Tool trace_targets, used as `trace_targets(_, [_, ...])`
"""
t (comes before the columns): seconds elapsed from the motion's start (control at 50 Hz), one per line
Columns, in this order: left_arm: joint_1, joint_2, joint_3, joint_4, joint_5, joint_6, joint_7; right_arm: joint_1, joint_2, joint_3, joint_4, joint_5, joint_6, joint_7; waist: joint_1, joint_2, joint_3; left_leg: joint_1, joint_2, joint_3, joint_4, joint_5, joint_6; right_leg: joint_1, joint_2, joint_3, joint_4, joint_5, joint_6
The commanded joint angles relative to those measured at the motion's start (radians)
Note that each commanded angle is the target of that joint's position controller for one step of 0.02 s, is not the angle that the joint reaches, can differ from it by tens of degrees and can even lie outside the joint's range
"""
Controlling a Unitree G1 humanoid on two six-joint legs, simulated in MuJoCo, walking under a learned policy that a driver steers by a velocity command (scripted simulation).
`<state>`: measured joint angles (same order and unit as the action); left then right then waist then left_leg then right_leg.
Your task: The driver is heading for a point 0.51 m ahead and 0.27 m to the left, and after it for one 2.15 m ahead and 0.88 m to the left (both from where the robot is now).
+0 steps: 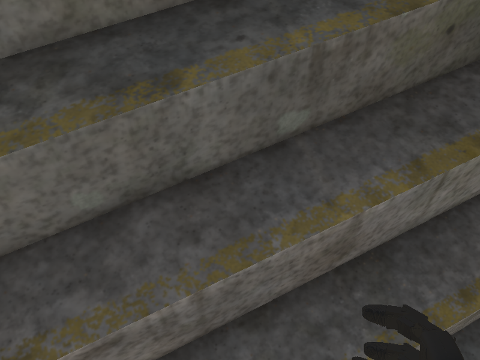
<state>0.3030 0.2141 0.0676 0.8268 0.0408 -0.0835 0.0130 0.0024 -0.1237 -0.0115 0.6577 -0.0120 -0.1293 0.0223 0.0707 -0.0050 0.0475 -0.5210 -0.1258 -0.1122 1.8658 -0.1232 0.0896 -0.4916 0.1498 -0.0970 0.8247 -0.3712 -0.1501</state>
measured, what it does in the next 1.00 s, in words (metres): climbs, turning left: left foot 0.23 m higher, then right foot 0.23 m lower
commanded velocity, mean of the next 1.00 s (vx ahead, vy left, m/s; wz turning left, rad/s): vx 1.00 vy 0.00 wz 0.84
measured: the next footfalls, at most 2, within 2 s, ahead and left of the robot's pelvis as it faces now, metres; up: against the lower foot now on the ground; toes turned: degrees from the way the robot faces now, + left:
left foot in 0.32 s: +0.28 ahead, -0.05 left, +0.23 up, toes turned +18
right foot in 0.58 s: +0.31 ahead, -0.36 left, +0.00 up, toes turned +12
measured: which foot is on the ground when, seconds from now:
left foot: up 0.00-0.30, down 0.32-0.54, up 0.56-0.60, down 0.62-0.88, up 0.90-1.00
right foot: down 0.00-0.32, up 0.34-0.56, down 0.58-1.00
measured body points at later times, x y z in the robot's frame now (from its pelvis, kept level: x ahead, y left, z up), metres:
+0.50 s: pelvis +0.21 -0.17 +0.12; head +0.25 -0.23 +0.57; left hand +0.31 +0.12 +0.09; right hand +0.44 -0.33 -0.02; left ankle +0.24 -0.06 -0.47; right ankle +0.22 -0.36 -0.49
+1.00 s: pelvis +0.27 -0.33 +0.05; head +0.30 -0.36 +0.49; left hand +0.30 +0.00 +0.00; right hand +0.56 -0.46 -0.04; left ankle +0.24 -0.16 -0.37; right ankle +0.27 -0.37 -0.70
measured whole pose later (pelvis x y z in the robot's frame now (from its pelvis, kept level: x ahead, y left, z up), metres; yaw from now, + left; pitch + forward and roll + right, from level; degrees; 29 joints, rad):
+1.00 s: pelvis +0.27 -0.33 +0.05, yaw +36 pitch +3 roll +7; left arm 0.12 0.29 0.03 0.67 0.08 -0.03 0.01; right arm 0.11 -0.24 -0.06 0.52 0.00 0.10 -0.16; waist -0.14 -0.01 -0.03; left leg -1.26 -0.16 -0.02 2.06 -0.31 0.14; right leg -0.20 -0.16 -0.35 0.43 -0.36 -0.07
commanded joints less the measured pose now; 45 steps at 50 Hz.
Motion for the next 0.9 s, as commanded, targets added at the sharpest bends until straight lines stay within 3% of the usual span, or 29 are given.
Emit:
trace_targets(0.02, [0.346, 0.020, 0.032, 0.087, 0.000, -0.040, 0.044, -0.129, -0.011, 0.003, -0.065, 0.010, 0.024, 0.001, 0.083, 0.018, -0.216, -0.473, -0.016, -0.009, 0.081, -0.040, 0.038, 0.764, -0.267, 0.402, -0.324, 1.014, 0.144])
trace_targets(0.1, [0.398, -0.083, -0.017, 0.140, 0.003, -0.072, 0.032, -0.226, 0.116, 0.052, -0.119, -0.006, 0.043, 0.024, 0.033, 0.058, -0.092, -0.727, -0.060, 0.064, 0.272, -0.058, 0.099, 0.545, -0.246, 0.304, -0.412, 0.778, 0.206])
trace_targets(0.12, [0.475, -0.112, -0.036, 0.175, 0.020, -0.078, 0.019, -0.263, 0.172, 0.070, -0.116, 0.006, 0.051, 0.008, 0.056, -0.017, -0.077, -0.902, -0.121, 0.084, 0.624, -0.125, 0.112, 0.542, -0.284, 0.330, -0.412, 0.727, 0.161])
trace_targets(0.16, [0.433, -0.119, -0.066, 0.188, 0.018, -0.087, -0.023, -0.224, 0.245, 0.111, -0.141, 0.010, 0.066, -0.027, -0.051, 0.018, 0.007, -1.012, -0.111, 0.076, 0.704, -0.099, 0.150, 0.372, -0.232, 0.187, -0.377, 0.727, 0.284])
trace_targets(0.18, [0.380, -0.104, -0.069, 0.182, 0.005, -0.089, -0.045, -0.265, 0.226, 0.120, -0.163, 0.018, 0.085, -0.039, -0.066, 0.006, 0.042, -0.892, -0.122, 0.180, 0.562, -0.082, 0.142, 0.183, -0.193, 0.118, -0.476, 0.720, 0.345])
trace_targets(0.22, [0.408, -0.075, -0.078, 0.192, -0.049, -0.098, -0.014, -0.390, 0.133, 0.117, -0.193, 0.021, 0.122, -0.048, -0.031, -0.040, 0.099, -0.608, -0.142, 0.418, 0.312, -0.164, 0.128, -0.084, -0.186, 0.084, -0.732, 1.146, 0.357])
trace_targets(0.26, [0.414, 0.026, -0.072, 0.203, -0.078, -0.104, 0.059, -0.202, 0.026, 0.083, -0.112, 0.023, 0.142, -0.074, -0.112, -0.120, -0.041, -0.207, -0.158, 0.554, 0.000, -0.264, 0.135, -0.010, -0.197, -0.058, -0.663, 2.097, 0.464])
trace_targets(0.3, [0.214, 0.180, -0.033, 0.114, -0.124, -0.086, 0.154, 0.213, -0.168, 0.016, 0.003, 0.027, 0.163, -0.087, -0.327, -0.212, -0.149, 0.452, -0.116, 0.448, -0.615, -0.537, 0.211, -0.214, -0.223, -0.088, -0.286, 2.741, 0.701])
trace_targets(0.32, [0.251, 0.288, 0.012, 0.097, -0.162, -0.056, 0.201, 0.263, -0.310, -0.063, 0.051, 0.081, 0.185, -0.057, -0.395, 0.121, -0.313, 0.410, 0.037, 0.215, -0.894, -0.285, 0.325, -0.049, -0.164, 0.012, 0.582, 1.688, 0.605])
trace_targets(0.34, [0.200, 0.233, 0.001, -0.001, -0.091, -0.032, 0.179, 0.048, -0.209, -0.049, 0.045, 0.123, 0.191, -0.043, -0.284, 0.592, -0.384, 0.289, 0.110, 0.067, -1.128, 0.062, 0.342, -0.046, 0.024, 0.034, 1.381, -0.236, 0.467])
trace_targets(0.36, [-0.075, 0.169, -0.029, -0.247, -0.013, -0.027, 0.096, -0.079, -0.066, -0.029, -0.022, 0.049, 0.144, -0.072, -0.207, 0.222, -0.400, 0.359, 0.214, -0.458, -0.877, -0.087, 0.415, -0.486, -0.085, 0.388, 1.449, -0.177, 0.366])
trace_targets(0.38, [-0.208, 0.133, -0.048, -0.334, 0.045, -0.032, 0.044, 0.006, -0.085, -0.038, -0.007, 0.039, 0.110, -0.104, -0.232, -0.027, -0.301, 0.274, 0.203, -0.539, -0.918, -0.180, 0.324, -0.505, -0.140, 0.452, 1.239, -0.136, 0.285])
trace_targets(0.4, [-0.099, 0.060, -0.058, -0.309, 0.041, -0.038, 0.006, -0.066, -0.082, -0.030, -0.008, -0.038, 0.078, -0.123, -0.106, -0.180, -0.110, 0.080, 0.225, -0.551, -0.902, -0.148, 0.265, -0.533, -0.166, 0.529, 1.047, -0.182, 0.204])
trace_targets(0.42, [-0.056, 0.022, -0.071, -0.281, 0.032, -0.032, -0.015, -0.087, -0.073, -0.030, -0.038, -0.091, 0.053, -0.124, -0.065, -0.348, -0.065, -0.027, 0.218, -0.539, -0.852, -0.173, 0.236, -0.484, -0.193, 0.521, 0.860, -0.237, 0.158])
trace_targets(0.44, [0.027, -0.022, -0.084, -0.257, 0.017, -0.026, -0.016, -0.118, -0.062, -0.021, -0.047, -0.113, 0.041, -0.119, 0.005, -0.403, -0.031, -0.199, 0.200, -0.447, -0.796, -0.258, 0.208, -0.370, -0.184, 0.423, 0.699, -0.231, 0.143])
trace_targets(0.5, [0.296, -0.067, -0.109, -0.115, -0.028, -0.003, -0.029, -0.291, -0.040, -0.006, -0.072, -0.110, 0.077, -0.119, 0.190, -0.290, -0.078, -0.613, -0.022, 0.228, -0.640, -0.248, 0.053, 0.222, -0.119, -0.088, -0.124, 0.342, 0.096])
trace_targets(0.54, [0.358, -0.070, -0.107, -0.050, -0.092, -0.010, -0.022, -0.275, -0.062, -0.014, -0.054, -0.049, 0.110, -0.128, 0.202, -0.169, -0.216, -0.582, -0.108, 0.311, -0.286, -0.410, 0.077, 0.483, -0.205, -0.077, -0.478, 0.895, 0.030])
trace_targets(0.56, [0.267, -0.054, -0.104, -0.062, -0.075, -0.015, 0.010, -0.233, -0.039, -0.005, -0.068, -0.020, 0.117, -0.116, 0.133, -0.129, -0.250, -0.546, -0.109, 0.246, -0.034, -0.435, 0.087, 0.473, -0.240, -0.104, -0.536, 1.013, 0.047])
trace_targets(0.58, [0.182, 0.053, -0.077, -0.059, -0.004, -0.059, 0.024, -0.228, -0.057, 0.000, -0.160, -0.010, 0.118, -0.096, 0.049, -0.051, -0.201, -0.554, -0.006, 0.226, 0.057, -0.417, 0.040, 0.425, -0.318, 0.010, -0.615, 1.087, 0.043])
trace_targets(0.6, [0.071, 0.135, -0.049, -0.062, 0.025, -0.089, 0.025, -0.144, -0.059, -0.007, -0.208, -0.015, 0.105, -0.084, -0.066, 0.005, -0.158, -0.609, -0.015, 0.169, 0.157, -0.520, 0.020, 0.491, -0.424, 0.063, -0.637, 1.318, 0.007])
trace_targets(0.62, [-0.066, 0.255, -0.018, -0.075, 0.070, -0.124, 0.011, 0.042, -0.077, -0.004, -0.249, -0.027, 0.090, -0.073, -0.231, -0.031, -0.168, -0.681, 0.111, 0.159, 0.032, -0.590, 0.018, 0.599, -0.568, 0.148, -0.596, 1.260, -0.022])
trace_targets(0.66, [-0.266, 0.248, -0.005, -0.126, 0.006, -0.100, 0.031, 0.207, -0.145, -0.016, -0.148, -0.040, 0.098, -0.044, -0.311, 0.091, -0.273, -0.291, 0.044, 0.235, -0.307, -0.587, 0.077, 0.447, -0.456, -0.077, -0.550, 1.590, -0.039])
trace_targets(0.68, [-0.091, 0.227, -0.007, -0.094, -0.095, -0.073, 0.074, 0.024, -0.147, -0.010, -0.110, -0.022, 0.107, -0.029, -0.153, 0.227, -0.353, -0.022, -0.054, 0.285, -0.365, -0.432, 0.093, 0.255, -0.379, -0.125, -0.586, 1.721, 0.000])
trace_targets(0.7, [-0.050, 0.322, 0.012, -0.066, -0.057, -0.068, 0.068, 0.143, -0.151, -0.027, -0.143, -0.024, 0.134, -0.039, -0.226, 0.057, -0.407, -0.007, -0.049, 0.323, -0.398, -0.456, 0.088, 0.362, -0.434, -0.120, -0.449, 2.002, -0.013])
trace_targets(0.72, [-0.095, 0.357, 0.031, -0.078, -0.067, -0.045, 0.052, 0.228, -0.188, -0.039, -0.113, -0.024, 0.159, -0.041, -0.275, 0.035, -0.448, -0.007, -0.080, 0.357, -0.410, -0.499, 0.088, 0.421, -0.432, -0.152, -0.410, 2.058, 0.017])
trace_targets(0.74, [-0.125, 0.344, 0.034, -0.105, -0.073, -0.022, 0.048, 0.231, -0.195, -0.050, -0.087, -0.010, 0.182, -0.052, -0.276, 0.049, -0.392, -0.006, -0.109, 0.378, -0.423, -0.496, 0.090, 0.362, -0.409, -0.170, -0.414, 1.963, 0.044])
trace_targets(0.82, [-0.277, 0.207, -0.006, -0.233, -0.008, 0.027, 0.016, 0.214, -0.225, -0.079, -0.056, 0.014, 0.229, -0.098, -0.266, -0.035, -0.201, -0.023, -0.123, 0.383, -0.579, -0.298, 0.135, 0.173, -0.312, -0.233, -0.464, 1.158, 0.135])
trace_targets(0.86, [-0.199, 0.090, -0.042, -0.227, -0.024, 0.050, -0.002, -0.019, -0.141, -0.064, -0.132, 0.025, 0.241, -0.112, -0.146, -0.038, -0.123, -0.253, -0.037, 0.215, -0.631, -0.094, 0.206, 0.252, -0.267, -0.220, -0.362, 0.516, 0.100])
trace_targets(0.9, [0.067, 0.079, -0.052, -0.144, 0.001, 0.069, 0.004, -0.243, -0.054, -0.037, -0.239, 0.007, 0.242, -0.132, 0.033, -0.255, -0.038, -0.832, 0.010, 0.130, -0.195, -0.191, 0.154, 0.550, -0.394, -0.121, -0.491, 0.433, 0.029])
